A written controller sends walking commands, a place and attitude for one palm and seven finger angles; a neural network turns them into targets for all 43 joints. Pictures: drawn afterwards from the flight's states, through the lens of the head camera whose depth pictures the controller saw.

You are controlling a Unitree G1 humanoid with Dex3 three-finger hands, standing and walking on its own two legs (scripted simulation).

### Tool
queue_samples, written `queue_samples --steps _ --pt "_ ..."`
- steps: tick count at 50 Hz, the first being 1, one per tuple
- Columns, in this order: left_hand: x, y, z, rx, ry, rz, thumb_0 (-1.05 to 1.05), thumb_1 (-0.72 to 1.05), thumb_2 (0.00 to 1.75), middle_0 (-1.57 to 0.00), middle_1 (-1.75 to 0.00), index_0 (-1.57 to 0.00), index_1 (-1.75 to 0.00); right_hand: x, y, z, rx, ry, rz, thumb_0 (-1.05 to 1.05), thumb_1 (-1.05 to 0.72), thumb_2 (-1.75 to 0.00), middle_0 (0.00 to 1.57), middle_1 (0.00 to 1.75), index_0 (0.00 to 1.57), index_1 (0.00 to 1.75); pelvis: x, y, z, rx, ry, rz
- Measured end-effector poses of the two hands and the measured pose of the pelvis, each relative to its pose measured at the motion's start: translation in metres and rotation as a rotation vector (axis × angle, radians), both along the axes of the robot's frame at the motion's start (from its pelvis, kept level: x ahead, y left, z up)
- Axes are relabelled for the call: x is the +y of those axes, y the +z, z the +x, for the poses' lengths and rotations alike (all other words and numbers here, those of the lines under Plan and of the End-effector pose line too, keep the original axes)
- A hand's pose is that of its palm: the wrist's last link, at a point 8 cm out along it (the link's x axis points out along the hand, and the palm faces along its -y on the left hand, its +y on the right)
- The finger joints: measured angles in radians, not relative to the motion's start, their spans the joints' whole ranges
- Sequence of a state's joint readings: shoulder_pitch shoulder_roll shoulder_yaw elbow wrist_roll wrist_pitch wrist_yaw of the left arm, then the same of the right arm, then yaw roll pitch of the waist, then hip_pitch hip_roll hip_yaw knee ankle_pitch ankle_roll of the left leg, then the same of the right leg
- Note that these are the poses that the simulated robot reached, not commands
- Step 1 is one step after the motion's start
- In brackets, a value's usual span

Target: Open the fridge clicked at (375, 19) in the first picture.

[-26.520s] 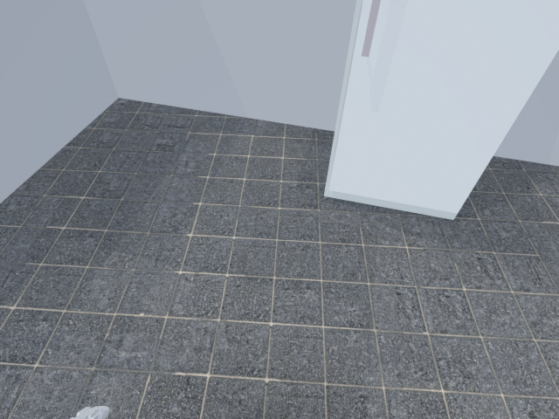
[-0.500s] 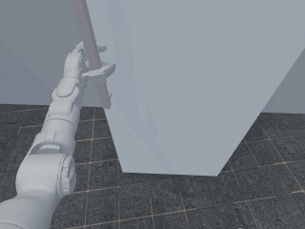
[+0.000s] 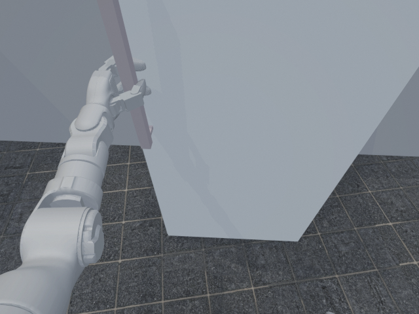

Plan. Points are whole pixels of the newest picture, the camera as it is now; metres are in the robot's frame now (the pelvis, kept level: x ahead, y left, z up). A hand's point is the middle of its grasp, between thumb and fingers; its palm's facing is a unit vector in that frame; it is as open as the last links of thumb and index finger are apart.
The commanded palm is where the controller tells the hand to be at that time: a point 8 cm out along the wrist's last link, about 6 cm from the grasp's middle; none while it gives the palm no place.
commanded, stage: grip the handle and tug to test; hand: left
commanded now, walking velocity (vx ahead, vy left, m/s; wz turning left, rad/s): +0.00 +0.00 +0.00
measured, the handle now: (125, 48) +0.52 +0.15 +0.25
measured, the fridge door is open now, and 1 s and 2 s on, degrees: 0 4 39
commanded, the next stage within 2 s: pull the door a little, standing still in 0.38 s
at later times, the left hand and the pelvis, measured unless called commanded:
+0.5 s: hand (138, 96) +0.46 +0.13 +0.19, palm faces -0.04 -1.00 +0.01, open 5.9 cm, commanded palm +0.42 +0.18 +0.18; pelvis +0.02 +0.01 +0.01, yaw -3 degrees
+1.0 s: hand (135, 110) +0.42 +0.13 +0.19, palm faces -0.06 -1.00 -0.01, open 6.2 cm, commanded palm +0.36 +0.19 +0.18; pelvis +0.05 +0.00 +0.01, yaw -5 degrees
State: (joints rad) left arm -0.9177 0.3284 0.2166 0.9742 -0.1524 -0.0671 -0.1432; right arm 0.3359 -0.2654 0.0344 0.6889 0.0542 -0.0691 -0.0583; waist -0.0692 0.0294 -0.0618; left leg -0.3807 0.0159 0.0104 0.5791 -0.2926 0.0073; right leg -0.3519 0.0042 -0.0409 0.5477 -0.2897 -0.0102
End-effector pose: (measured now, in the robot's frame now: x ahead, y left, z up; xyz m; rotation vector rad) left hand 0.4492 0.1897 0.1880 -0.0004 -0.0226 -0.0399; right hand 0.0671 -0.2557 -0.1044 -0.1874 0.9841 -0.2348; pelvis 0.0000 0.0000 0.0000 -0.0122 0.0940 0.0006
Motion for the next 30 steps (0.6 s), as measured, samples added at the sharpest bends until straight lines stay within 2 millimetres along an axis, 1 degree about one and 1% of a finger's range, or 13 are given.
queue_samples --steps 10,16,22,27,30 --pt "0.000 -0.001 0.000 -0.005 -0.006 -0.007 0.01 0.69 0.80 -0.40 -1.40 -0.39 -1.39 0.000 0.002 -0.008 -0.004 -0.033 0.004 0.01 -0.91 -0.89 0.20 0.30 0.20 0.30 0.002 0.001 0.001 -0.003 -0.019 0.001" --pt "0.000 -0.001 -0.001 -0.010 -0.010 -0.012 0.01 0.71 0.78 -0.38 -1.40 -0.37 -1.39 0.000 0.004 -0.004 -0.016 -0.055 0.008 0.01 -0.91 -0.89 0.20 0.30 0.20 0.30 0.003 0.002 0.007 -0.009 -0.035 0.002" --pt "-0.002 -0.002 -0.004 -0.018 -0.002 -0.017 0.01 0.73 0.77 -0.33 -1.40 -0.33 -1.39 0.002 0.009 0.014 -0.054 -0.067 0.021 0.01 -0.91 -0.89 0.20 0.30 0.20 0.30 0.005 0.004 0.018 -0.017 -0.052 0.003" --pt "-0.002 -0.001 -0.006 -0.017 -0.003 -0.015 0.01 0.74 0.77 -0.31 -1.40 -0.31 -1.39 0.004 0.013 0.038 -0.085 -0.057 0.029 0.01 -0.91 -0.89 0.20 0.30 0.20 0.30 0.005 0.006 0.027 -0.020 -0.054 0.002" --pt "-0.001 -0.001 -0.005 -0.008 -0.009 -0.013 0.01 0.73 0.77 -0.32 -1.40 -0.32 -1.39 0.006 0.015 0.052 -0.085 -0.031 0.022 0.01 -0.91 -0.89 0.20 0.30 0.20 0.30 0.005 0.006 0.031 -0.022 -0.041 0.000"
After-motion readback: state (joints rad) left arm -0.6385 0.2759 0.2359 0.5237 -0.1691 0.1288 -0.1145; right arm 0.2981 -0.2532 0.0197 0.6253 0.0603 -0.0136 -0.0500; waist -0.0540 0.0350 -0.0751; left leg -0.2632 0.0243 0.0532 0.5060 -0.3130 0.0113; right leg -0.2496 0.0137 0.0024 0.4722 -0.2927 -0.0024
